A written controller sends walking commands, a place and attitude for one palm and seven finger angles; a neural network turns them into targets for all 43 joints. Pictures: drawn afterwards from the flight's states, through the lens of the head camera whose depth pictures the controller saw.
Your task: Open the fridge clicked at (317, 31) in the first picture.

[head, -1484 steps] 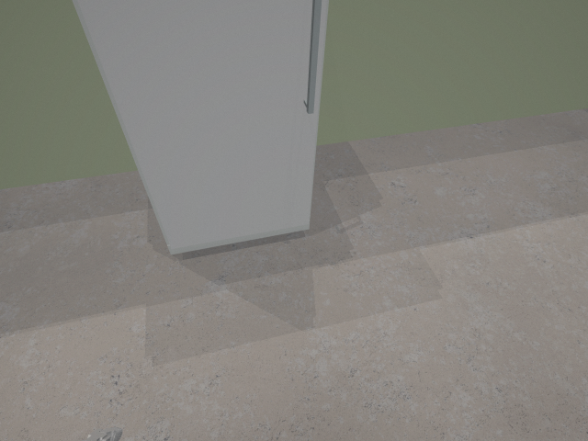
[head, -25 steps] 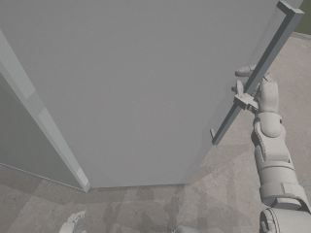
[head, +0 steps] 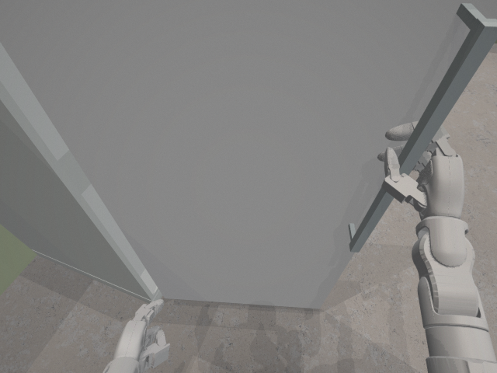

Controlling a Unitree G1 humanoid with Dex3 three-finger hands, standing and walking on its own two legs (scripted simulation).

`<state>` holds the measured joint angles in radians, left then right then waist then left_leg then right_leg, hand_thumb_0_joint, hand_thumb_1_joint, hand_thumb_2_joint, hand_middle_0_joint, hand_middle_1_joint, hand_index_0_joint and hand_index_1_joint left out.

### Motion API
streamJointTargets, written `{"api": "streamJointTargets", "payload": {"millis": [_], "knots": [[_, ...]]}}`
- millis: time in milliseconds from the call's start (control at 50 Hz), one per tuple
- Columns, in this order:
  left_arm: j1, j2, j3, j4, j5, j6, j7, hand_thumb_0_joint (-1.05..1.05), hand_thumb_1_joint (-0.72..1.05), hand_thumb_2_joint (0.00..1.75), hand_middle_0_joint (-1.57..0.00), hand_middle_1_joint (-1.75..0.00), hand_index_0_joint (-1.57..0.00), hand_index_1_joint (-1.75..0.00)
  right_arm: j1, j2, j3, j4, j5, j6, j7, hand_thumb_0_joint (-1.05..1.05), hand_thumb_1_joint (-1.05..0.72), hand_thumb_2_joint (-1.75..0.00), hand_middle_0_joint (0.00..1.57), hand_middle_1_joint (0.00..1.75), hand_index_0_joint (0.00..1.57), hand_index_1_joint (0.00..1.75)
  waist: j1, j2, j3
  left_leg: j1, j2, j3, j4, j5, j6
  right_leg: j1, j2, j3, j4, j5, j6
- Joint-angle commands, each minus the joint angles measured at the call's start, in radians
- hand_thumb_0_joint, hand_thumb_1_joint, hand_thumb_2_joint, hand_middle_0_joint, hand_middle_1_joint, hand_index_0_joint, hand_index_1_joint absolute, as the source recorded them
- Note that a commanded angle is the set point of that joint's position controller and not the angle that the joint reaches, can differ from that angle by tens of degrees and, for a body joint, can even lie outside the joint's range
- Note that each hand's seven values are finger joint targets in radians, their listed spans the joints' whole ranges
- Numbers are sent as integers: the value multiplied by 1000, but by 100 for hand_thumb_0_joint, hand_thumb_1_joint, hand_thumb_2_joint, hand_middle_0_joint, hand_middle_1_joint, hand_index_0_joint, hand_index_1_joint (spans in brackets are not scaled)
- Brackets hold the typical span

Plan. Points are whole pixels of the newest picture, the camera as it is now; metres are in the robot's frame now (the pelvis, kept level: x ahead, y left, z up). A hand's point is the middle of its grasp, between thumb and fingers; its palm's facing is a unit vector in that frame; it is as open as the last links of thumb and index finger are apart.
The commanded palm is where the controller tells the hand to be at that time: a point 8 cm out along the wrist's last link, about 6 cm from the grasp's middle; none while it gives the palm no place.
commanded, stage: loosen the grip on the handle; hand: right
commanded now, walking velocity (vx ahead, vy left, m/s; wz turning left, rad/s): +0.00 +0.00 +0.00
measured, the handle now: (392, 169) +0.40 -0.18 +0.13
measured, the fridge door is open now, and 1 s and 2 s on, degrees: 73 72 71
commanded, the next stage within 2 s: slip the hand off the handle in 0.68 s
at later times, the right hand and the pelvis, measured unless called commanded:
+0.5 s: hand (392, 185) +0.35 -0.16 +0.16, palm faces +0.13 +0.97 -0.20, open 12.8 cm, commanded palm +0.31 -0.22 +0.16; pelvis -0.04 +0.03 -0.01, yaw +1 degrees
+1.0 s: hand (435, 185) +0.35 -0.22 +0.16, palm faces +0.20 +0.96 -0.17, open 14.6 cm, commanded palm +0.31 -0.26 +0.16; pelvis +0.01 +0.02 -0.01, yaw +3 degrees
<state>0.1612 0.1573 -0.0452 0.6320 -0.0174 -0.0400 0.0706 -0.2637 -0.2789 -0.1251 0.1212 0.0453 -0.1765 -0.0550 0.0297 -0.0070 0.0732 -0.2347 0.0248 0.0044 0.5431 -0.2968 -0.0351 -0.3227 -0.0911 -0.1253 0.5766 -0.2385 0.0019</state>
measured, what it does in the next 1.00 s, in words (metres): stands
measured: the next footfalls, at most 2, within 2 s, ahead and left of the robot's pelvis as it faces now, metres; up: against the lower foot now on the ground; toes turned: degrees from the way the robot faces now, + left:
none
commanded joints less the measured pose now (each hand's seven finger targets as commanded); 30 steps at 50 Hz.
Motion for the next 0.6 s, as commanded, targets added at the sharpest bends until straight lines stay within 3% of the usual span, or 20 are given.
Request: {"api": "streamJointTargets", "payload": {"millis": [0, 60, 80, 100, 120, 140, 160, 180, 220, 240, 280, 300, 320, 400, 460, 480, 500, 520, 540, 580], "knots": [[-41, 171, 61, -118, 5, -35, 34, 0, 90, 90, -20, -30, -20, -30, -336, -202, -114, -150, 16, -46, -27, 0, -90, -90, 45, 140, 45, 140, -18, 21, -316, 36, 61, -32, -77, 339, 26, 190, -57, 82, -70, 237, -15], [-49, 176, 56, -99, 5, -30, 38, 0, 90, 90, -20, -30, -20, -30, -431, -195, -100, -41, 11, -42, -29, 0, -90, -90, 45, 140, 45, 140, -23, 21, -269, -17, 59, -49, -117, 177, 26, 161, -47, 92, -91, 110, -16], [-48, 184, 136, -126, 30, -63, 3, 0, 90, 90, -20, -30, -20, -30, -1053, -699, -458, -160, -115, -65, -8, 0, -90, -90, 45, 140, 45, 140, -95, 250, -147, -15, 75, -133, -242, 340, 42, 66, -28, 56, -25, 92, -31], [-6, 259, 183, -47, 46, -106, -25, 0, 90, 90, -20, -30, -20, -30, -1077, -609, -396, 62, -109, 16, 67, 0, -78, -84, 45, 140, 45, 140, 5, -145, -464, 134, 25, 5, 32, 561, 115, 124, 40, 123, -219, 382, 5], [62, 195, 137, -90, -16, -135, -35, 0, 90, 90, -20, -30, -20, -30, -681, -223, -147, 220, -66, 48, 108, 0, -66, -78, 45, 140, 45, 140, -23, -61, -526, -19, -26, 78, 28, 379, 95, 290, 57, 77, -106, 497, 42], [52, 196, 122, -93, -11, -137, -38, 0, 90, 90, -20, -30, -20, -30, -496, -171, -209, 189, 2, 25, 140, 0, -54, -73, 45, 140, 45, 140, -44, -92, -506, -77, -40, 70, -19, 326, 70, 349, 57, 89, -78, 434, 32], [27, 217, 111, -96, -2, -132, -35, 0, 90, 90, -20, -30, -20, -30, -492, -230, -255, 91, 63, -20, 141, 0, -42, -67, 45, 140, 45, 140, -60, -66, -505, -47, -35, 64, -47, 272, 61, 346, 58, 92, -91, 330, 27], [2, 207, 97, -110, 0, -132, -38, 0, 90, 90, -20, -30, -20, -30, -485, -164, -191, 111, 76, -47, 145, 0, -30, -61, 45, 140, 45, 140, -49, -30, -447, -66, -36, 63, -61, 205, 57, 290, 64, 92, -103, 223, 14], [17, 209, 93, -110, -3, -132, -52, 0, 90, 90, -20, -30, -20, -30, -545, -82, -79, 130, 52, -112, 127, 0, -5, -49, 45, 140, 45, 140, -8, 36, -325, -140, -41, 69, -59, 94, 50, 196, 56, 101, -102, 63, 4], [29, 219, 102, -106, -5, -129, -53, 0, 90, 90, -20, -30, -20, -30, -526, -140, -114, 180, 26, -138, 108, 0, 7, -43, 45, 140, 45, 140, -14, 62, -295, -167, -41, 61, -58, 28, 50, 147, 55, 104, -102, -22, -1], [12, 221, 96, -127, -10, -129, -55, 0, 90, 90, -20, -30, -20, -30, -564, -166, -93, 173, 7, -192, 92, 0, 31, -32, 45, 140, 45, 140, -18, 18, -265, -194, -34, 41, -52, -81, 54, 85, 63, 97, -108, -168, -5], [14, 227, 95, -128, -10, -125, -53, 0, 90, 90, -20, -30, -20, -30, -602, -205, -111, 177, -7, -210, 81, 0, 43, -26, 44, 138, 44, 138, -12, 25, -253, -199, -32, 36, -52, -103, 55, 65, 66, 98, -99, -198, -10], [14, 228, 94, -134, -12, -126, -50, 0, 90, 90, -20, -30, -20, -30, -647, -203, -83, 162, -12, -227, 81, 0, 55, -20, 42, 137, 42, 137, -4, -5, -274, -205, -30, 24, -48, -133, 55, 60, 72, 88, -88, -211, -13], [27, 241, 94, -122, -18, -137, -30, 0, 90, 90, -20, -30, -20, -30, -677, -246, -79, 203, -7, -249, 93, 0, 55, -20, 37, 130, 37, 130, 5, 28, -276, -222, -31, -10, -57, -230, 56, 4, 88, 90, -48, -252, -21], [23, 240, 90, -110, -25, -152, -14, 0, 90, 90, -20, -30, -20, -30, -678, -245, -74, 199, 31, -239, 103, 0, 55, -20, 33, 125, 33, 125, 3, 13, -278, -222, -30, -35, -71, -284, 54, -19, 98, 89, -30, -256, -20], [25, 251, 100, -118, -18, -152, -9, 0, 90, 90, -20, -30, -20, -30, -574, -433, -261, 150, 41, -239, 96, 0, 55, -20, 32, 123, 32, 123, -58, -13, -341, -140, -22, -59, -74, -290, 59, -26, 99, 92, -29, -225, -19], [11, 255, 89, -119, -12, -145, -4, 0, 90, 90, -20, -30, -20, -30, -519, -459, -276, 154, 37, -230, 94, 0, 55, -20, 30, 122, 30, 122, -64, -25, -339, -114, -21, -64, -69, -264, 57, -45, 104, 87, -26, -195, -26], [-2, 231, 79, -128, -17, -149, -5, 0, 90, 90, -20, -30, -20, -30, -541, -353, -191, 128, 49, -224, 110, 0, 55, -20, 29, 120, 29, 120, -39, -19, -326, -121, -16, -66, -76, -256, 52, -49, 104, 89, -30, -192, -28], [-1, 229, 79, -126, -20, -158, -2, 0, 90, 90, -20, -30, -20, -30, -542, -308, -160, 124, 70, -221, 121, 0, 55, -20, 28, 118, 28, 118, -27, 20, -277, -150, -20, -69, -94, -282, 50, -51, 99, 90, -26, -203, -28], [-1, 240, 82, -118, -20, -170, 9, 0, 90, 90, -20, -30, -20, -30, -496, -351, -210, 119, 93, -215, 129, 0, 55, -20, 25, 115, 25, 115, -33, 39, -251, -163, -16, -93, -108, -328, 47, -73, 103, 92, -7, -203, -27]]}}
